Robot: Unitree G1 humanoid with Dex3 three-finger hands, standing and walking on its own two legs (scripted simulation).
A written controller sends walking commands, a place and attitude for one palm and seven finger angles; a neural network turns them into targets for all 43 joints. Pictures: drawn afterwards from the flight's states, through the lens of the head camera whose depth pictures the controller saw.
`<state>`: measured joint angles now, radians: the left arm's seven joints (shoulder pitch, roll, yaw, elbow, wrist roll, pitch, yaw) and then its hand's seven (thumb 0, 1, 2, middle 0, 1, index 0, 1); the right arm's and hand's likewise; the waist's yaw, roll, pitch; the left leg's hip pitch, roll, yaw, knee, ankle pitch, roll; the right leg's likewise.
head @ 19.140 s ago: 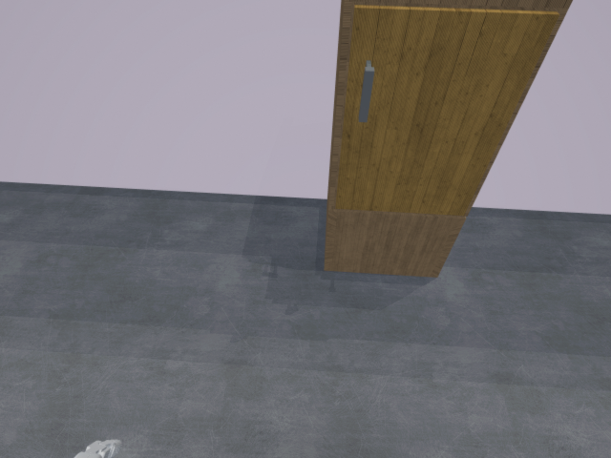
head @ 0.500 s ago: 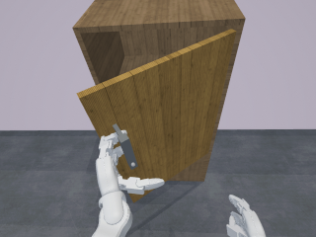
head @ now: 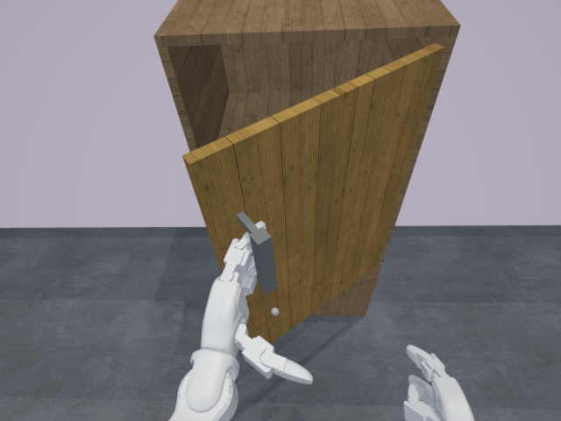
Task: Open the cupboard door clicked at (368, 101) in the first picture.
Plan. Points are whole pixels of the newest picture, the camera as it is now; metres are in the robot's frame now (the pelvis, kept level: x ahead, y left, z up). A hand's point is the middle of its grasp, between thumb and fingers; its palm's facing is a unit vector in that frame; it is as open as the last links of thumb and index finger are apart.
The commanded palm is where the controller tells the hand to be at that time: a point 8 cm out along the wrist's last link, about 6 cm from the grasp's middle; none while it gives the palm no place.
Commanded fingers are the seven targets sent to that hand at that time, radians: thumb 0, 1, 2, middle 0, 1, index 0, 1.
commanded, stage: slide the hand sideways off the handle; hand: left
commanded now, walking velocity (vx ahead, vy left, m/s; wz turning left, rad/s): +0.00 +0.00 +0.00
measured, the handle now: (256, 254) +0.33 +0.05 +0.08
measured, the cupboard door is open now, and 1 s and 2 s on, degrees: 38 39 39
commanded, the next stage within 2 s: draw the hand back to the body in 0.98 s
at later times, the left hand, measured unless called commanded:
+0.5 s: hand (248, 327) +0.22 +0.05 +0.09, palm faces -0.04 -1.00 +0.02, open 16.2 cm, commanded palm +0.19 +0.11 +0.08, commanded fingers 0.00 -0.50 0.30 -0.15 -0.30 -0.15 -0.30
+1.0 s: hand (207, 358) +0.18 +0.10 +0.08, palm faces +0.00 -1.00 -0.01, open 16.3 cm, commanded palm +0.15 +0.15 +0.08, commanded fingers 0.00 -0.50 0.30 -0.15 -0.30 -0.15 -0.30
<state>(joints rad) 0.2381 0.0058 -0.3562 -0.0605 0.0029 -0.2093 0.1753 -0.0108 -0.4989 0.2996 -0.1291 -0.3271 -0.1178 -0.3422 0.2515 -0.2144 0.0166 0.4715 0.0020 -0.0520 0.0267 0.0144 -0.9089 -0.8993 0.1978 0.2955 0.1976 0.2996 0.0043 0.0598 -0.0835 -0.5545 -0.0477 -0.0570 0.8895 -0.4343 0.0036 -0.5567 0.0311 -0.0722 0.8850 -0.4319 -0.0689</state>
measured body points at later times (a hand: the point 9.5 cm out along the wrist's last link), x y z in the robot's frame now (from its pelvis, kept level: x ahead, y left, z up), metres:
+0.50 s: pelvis +0.01 +0.02 +0.00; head +0.02 +0.00 +0.44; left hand +0.22 +0.11 +0.09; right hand +0.19 -0.20 -0.07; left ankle +0.01 +0.12 -0.69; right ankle +0.01 -0.08 -0.69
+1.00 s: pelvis +0.01 +0.00 -0.02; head +0.04 -0.02 +0.43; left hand +0.18 +0.15 +0.09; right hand +0.20 -0.22 -0.08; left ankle +0.01 +0.12 -0.69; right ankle +0.01 -0.08 -0.69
